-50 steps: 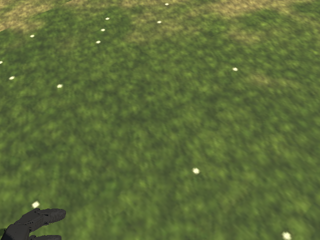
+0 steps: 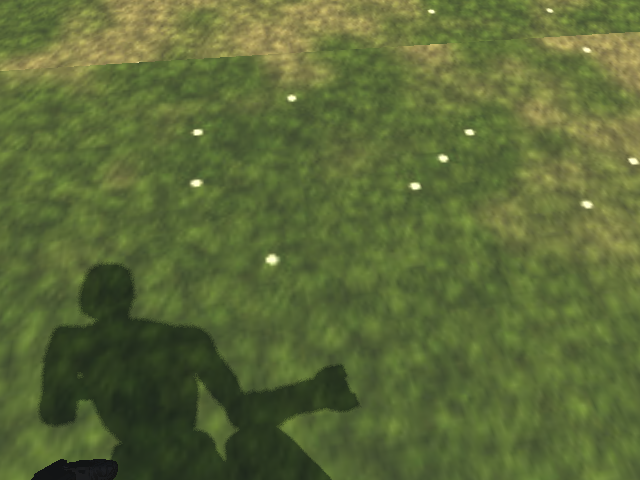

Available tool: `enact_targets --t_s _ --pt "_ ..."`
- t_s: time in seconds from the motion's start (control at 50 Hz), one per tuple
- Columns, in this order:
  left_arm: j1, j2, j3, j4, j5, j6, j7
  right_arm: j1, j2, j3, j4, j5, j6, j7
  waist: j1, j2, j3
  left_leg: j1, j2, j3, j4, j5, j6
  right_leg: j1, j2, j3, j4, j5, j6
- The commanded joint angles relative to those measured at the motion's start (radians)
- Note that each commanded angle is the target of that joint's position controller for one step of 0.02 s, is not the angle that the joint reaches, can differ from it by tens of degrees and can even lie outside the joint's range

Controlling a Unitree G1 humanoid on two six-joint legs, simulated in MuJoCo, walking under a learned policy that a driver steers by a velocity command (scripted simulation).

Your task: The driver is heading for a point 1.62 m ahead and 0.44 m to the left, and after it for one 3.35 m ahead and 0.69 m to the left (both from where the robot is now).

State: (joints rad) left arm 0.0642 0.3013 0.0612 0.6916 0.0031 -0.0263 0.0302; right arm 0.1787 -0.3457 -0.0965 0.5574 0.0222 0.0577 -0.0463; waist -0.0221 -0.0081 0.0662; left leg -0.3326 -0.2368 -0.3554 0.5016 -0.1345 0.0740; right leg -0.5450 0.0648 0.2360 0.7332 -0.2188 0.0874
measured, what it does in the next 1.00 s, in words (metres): steps on the spot, turning left: right foot, then left foot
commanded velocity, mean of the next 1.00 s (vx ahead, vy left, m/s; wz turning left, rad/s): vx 0.01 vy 0.00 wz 0.68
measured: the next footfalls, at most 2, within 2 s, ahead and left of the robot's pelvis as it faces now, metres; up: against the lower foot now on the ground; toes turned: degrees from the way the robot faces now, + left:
right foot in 0.10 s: +0.16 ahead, -0.15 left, +0.00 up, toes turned +18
left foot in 0.58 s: +0.01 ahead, +0.08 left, +0.00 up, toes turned +37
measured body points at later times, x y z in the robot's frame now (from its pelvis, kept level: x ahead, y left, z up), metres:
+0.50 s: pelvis +0.04 -0.06 +0.00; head +0.08 -0.02 +0.45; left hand +0.05 +0.26 -0.10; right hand +0.32 -0.23 -0.08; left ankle -0.01 +0.07 -0.70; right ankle +0.12 -0.16 -0.74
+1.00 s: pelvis +0.05 -0.02 +0.00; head +0.06 -0.01 +0.45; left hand -0.02 +0.27 -0.11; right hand +0.34 -0.09 -0.10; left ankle -0.02 +0.06 -0.74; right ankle +0.13 -0.12 -0.74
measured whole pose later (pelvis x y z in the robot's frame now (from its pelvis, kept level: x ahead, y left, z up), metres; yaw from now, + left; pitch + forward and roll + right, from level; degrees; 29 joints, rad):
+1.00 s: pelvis +0.05 -0.02 +0.00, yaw +40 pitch +1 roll +0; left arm 0.18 0.27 0.04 0.76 0.01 0.02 0.01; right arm 0.13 -0.24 -0.02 0.67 -0.02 0.01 0.00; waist 0.02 0.00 0.01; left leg -0.27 -0.05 -0.03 0.56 -0.30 0.03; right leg -0.26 -0.04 0.00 0.53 -0.28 0.02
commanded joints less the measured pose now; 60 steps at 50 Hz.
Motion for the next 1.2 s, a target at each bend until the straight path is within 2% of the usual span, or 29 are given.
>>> enact_targets --t_s 0.02,0.06,0.08,0.1,0.12,0.14,0.16,0.2,0.24,0.32,0.44,0.54,0.56,0.58,0.6,0.62,0.64,0.66,0.7,0.74,0.82,0.92,0.96,0.98,1.0,1.02,1.04,1.08,1.2 --pt "-0.063 0.1 0.032 -0.077 -0.003 -0.043 -0.011 0.004 -0.123 -0.037 -0.075 -0.002 -0.005 0.002 -0.02 0.19 -0.167 0.17 0.233 -0.275 -0.064 0.097 0.077 0.084 0.032 -0.025 -0.144 -0.002 -0.014" --pt "-0.019 0.12 0.046 -0.056 -0.01 -0.051 -0.02 -0.021 -0.119 -0.035 -0.087 0.002 -0.004 0.007 0.003 0.196 -0.166 0.148 0.21 -0.307 -0.02 0.08 0.055 0.206 0.018 -0.038 -0.297 0.06 -0.029" --pt "0.008 0.126 0.052 -0.043 -0.012 -0.051 -0.021 -0.015 -0.097 -0.027 -0.086 0.01 -0.003 0.011 0.015 0.137 -0.174 0.093 0.162 -0.267 0.061 -0.106 0.022 0.32 -0.039 -0.033 -0.416 0.185 -0.056" --pt "-0.004 0.162 0.056 -0.056 -0.001 -0.039 -0.015 0.079 -0.032 -0.008 -0.069 0.004 -0.002 0.018 -0.036 -0.027 -0.238 -0.024 0.085 -0.144 0.24 -0.45 -0.02 0.496 -0.237 0.108 -0.398 0.271 -0.145" --pt "-0.006 0.204 0.061 -0.073 0.031 -0.019 -0.012 0.106 -0.062 -0.014 -0.094 0.011 -0.004 0.025 -0.059 -0.23 -0.226 -0.19 -0.004 0.044 0.431 -0.587 -0.071 0.519 -0.405 0.293 -0.391 0.43 -0.295" --pt "0.022 0.167 0.063 -0.073 0.035 -0.017 -0.009 0.076 -0.167 -0.039 -0.094 0.002 -0.016 0.034 -0.021 -0.222 -0.204 -0.264 0.092 0.089 0.596 -0.496 -0.119 0.477 -0.455 0.353 -0.41 0.351 -0.353" --pt "-0.011 0.121 0.05 -0.088 0.024 -0.011 -0.001 0.065 -0.2 -0.051 -0.071 0.008 -0.013 0.036 -0.015 -0.157 -0.166 -0.277 0.137 0.113 0.656 -0.409 -0.135 0.444 -0.391 0.242 -0.404 0.236 -0.324" --pt "-0.046 0.097 0.036 -0.106 0.008 0.01 0.021 0.088 -0.164 -0.042 -0.044 0.002 0.008 0.029 -0.01 -0.101 -0.112 -0.307 0.172 0.174 0.777 -0.295 -0.154 0.386 -0.301 0.085 -0.41 0.116 -0.268" --pt "-0.037 0.099 0.029 -0.102 0.017 0.025 0.033 0.078 -0.121 -0.025 -0.058 0.008 0.01 0.032 0.004 -0.103 -0.078 -0.326 0.21 0.262 0.795 -0.246 -0.165 0.355 -0.268 -0.024 -0.44 0.163 -0.273" --pt "0.034 0.123 0.037 -0.081 0.027 0.036 0.032 0.006 -0.085 -0.009 -0.09 0.011 0.002 0.027 0.062 -0.133 -0.117 -0.372 0.304 0.319 0.676 -0.218 -0.198 0.482 -0.314 -0.104 -0.456 0.217 -0.315" --pt "0.004 0.163 0.06 -0.065 0.016 0.036 0.005 0.001 -0.051 0.001 -0.085 -0.001 0.003 0.041 0.053 -0.141 -0.145 -0.2 0.344 0.38 0.429 -0.196 -0.167 0.447 -0.363 -0.25 -0.459 0.203 -0.303" --pt "0.014 0.174 0.07 -0.033 -0.033 0.025 -0.025 0.048 -0.05 -0.011 -0.067 -0.006 0.022 0.058 0.002 -0.124 -0.16 0.024 0.286 0.432 0.084 -0.159 -0.076 0.424 -0.39 -0.311 -0.334 0.258 -0.239" --pt "0.043 0.145 0.062 -0.013 -0.042 0.026 -0.028 0.107 -0.069 -0.022 -0.041 -0.009 0.022 0.053 -0.02 -0.087 -0.17 0.15 0.255 0.421 -0.034 -0.065 -0.04 0.359 -0.36 -0.35 -0.245 0.227 -0.185" --pt "0.088 0.091 0.047 -0.002 -0.024 0.025 -0.037 0.167 -0.15 -0.048 -0.024 -0.007 0.017 0.04 -0.02 0.104 -0.173 0.333 0.356 0.242 -0.118 0.234 0.02 0.17 -0.271 -0.431 -0.031 0.019 -0.096" --pt "0.062 0.047 0.023 -0.07 0.029 0.022 -0.04 0.137 -0.27 -0.062 -0.055 -0.02 0.006 0.025 0.017 0.407 -0.172 0.414 0.628 -0.129 -0.103 0.515 0.213 -0.158 -0.127 -0.443 0.248 -0.449 -0.001" --pt "-0.031 0.11 0.044 -0.073 0.017 0.022 -0.026 0.14 -0.208 -0.048 -0.07 -0.057 -0.021 0.035 -0.077 0.248 -0.245 0.333 0.653 -0.119 -0.128 0.482 0.294 -0.164 -0.115 -0.261 0.435 -0.462 -0.004" --pt "-0.039 0.122 0.048 -0.07 -0.01 0.03 -0.019 0.107 -0.173 -0.03 -0.051 -0.062 -0.04 0.039 -0.051 0.197 -0.21 0.286 0.598 -0.009 -0.137 0.395 0.246 -0.161 -0.131 -0.233 0.472 -0.379 -0.026" --pt "-0.01 0.11 0.048 -0.049 -0.014 0.035 -0.01 0.046 -0.146 -0.024 -0.044 -0.044 -0.05 0.037 -0.017 0.161 -0.18 0.255 0.533 0.06 -0.139 0.3 0.185 -0.155 -0.142 -0.218 0.442 -0.293 -0.037" --pt "0.045 0.123 0.053 -0.018 0.005 0.045 -0.002 -0.035 -0.094 0.003 -0.047 -0.024 -0.052 0.026 0.025 0.162 -0.168 0.195 0.48 0.136 -0.136 0.346 0.143 -0.089 -0.13 -0.226 0.447 -0.162 -0.022" --pt "0.085 0.113 0.048 -0.002 -0.001 0.046 -0.006 -0.054 -0.072 0.017 -0.042 -0.035 -0.055 0.021 0.042 0.149 -0.185 0.177 0.459 0.172 -0.142 0.376 0.145 -0.025 -0.117 -0.229 0.425 -0.098 -0.01" --pt "0.059 0.061 0.019 -0.009 -0.003 0.049 -0.013 -0.053 -0.063 0.023 -0.012 -0.038 -0.054 0.021 0.019 0.15 -0.158 0.181 0.445 0.176 -0.135 0.294 0.143 0.067 -0.126 -0.222 0.147 -0.09 -0.007" --pt "0.074 0.07 0.014 -0.009 -0.006 0.047 -0.019 -0.054 -0.055 0.03 0.036 -0.03 -0.05 0.041 0.011 0.155 -0.117 0.114 0.451 0.111 -0.108 0.204 0.158 0.218 -0.107 -0.242 -0.094 -0.119 -0.033" --pt "0.118 0.056 0.004 0.006 0.012 0.035 -0.023 -0.048 -0.014 0.046 0.063 -0.02 -0.056 0.043 0.05 0.104 -0.118 0.062 0.398 0.126 -0.081 0.104 0.088 0.375 -0.114 -0.227 -0.333 0.148 -0.062" --pt "0.128 0.103 0.009 0.001 0.026 0.029 -0.02 -0.016 0.012 0.055 0.072 -0.039 -0.065 0.042 0.025 0.022 -0.143 0.03 0.335 0.162 -0.031 -0.008 0.026 0.456 -0.198 -0.132 -0.337 0.372 -0.086" --pt "0.097 0.142 0.012 0.007 0.018 0.026 -0.019 0.059 0.021 0.053 0.089 -0.058 -0.074 0.047 -0.055 -0.129 -0.159 0.063 0.262 0.246 -0.034 -0.12 -0.026 0.424 -0.241 -0.106 -0.29 0.423 -0.142" --pt "0.053 0.09 0.003 0.002 0.0 0.023 -0.028 0.025 0.005 0.051 0.097 -0.071 -0.072 0.04 -0.034 -0.149 -0.148 0.153 0.247 0.277 -0.05 -0.115 -0.067 0.306 -0.223 -0.09 -0.311 0.239 -0.176" --pt "0.04 0.107 0.009 -0.011 -0.007 0.023 -0.034 -0.044 -0.05 0.033 0.092 -0.06 -0.066 0.031 0.0 -0.12 -0.098 0.154 0.234 0.305 -0.011 -0.108 -0.074 0.258 -0.199 -0.086 -0.32 0.18 -0.167" --pt "0.032 0.165 0.027 -0.026 -0.021 0.02 -0.031 -0.051 -0.059 0.016 0.085 -0.05 -0.048 0.008 -0.001 -0.137 -0.08 0.141 0.222 0.343 0.045 -0.093 -0.067 0.22 -0.208 -0.026 -0.318 0.217 -0.184" --pt "0.05 0.166 0.047 -0.073 -0.028 0.037 -0.001 0.02 0.009 0.001 0.078 -0.032 -0.054 0.007 -0.008 -0.183 -0.139 0.032 0.184 0.331 0.105 -0.21 -0.054 0.286 -0.255 0.189 -0.295 0.283 -0.276"
Keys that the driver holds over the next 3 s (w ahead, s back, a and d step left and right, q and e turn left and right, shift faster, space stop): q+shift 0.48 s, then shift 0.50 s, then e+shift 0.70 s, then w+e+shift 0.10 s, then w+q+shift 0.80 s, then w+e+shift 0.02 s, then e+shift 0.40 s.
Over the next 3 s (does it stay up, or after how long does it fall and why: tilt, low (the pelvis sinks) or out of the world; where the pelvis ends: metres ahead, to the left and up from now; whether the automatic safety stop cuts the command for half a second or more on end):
stays up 0.83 0.30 0.00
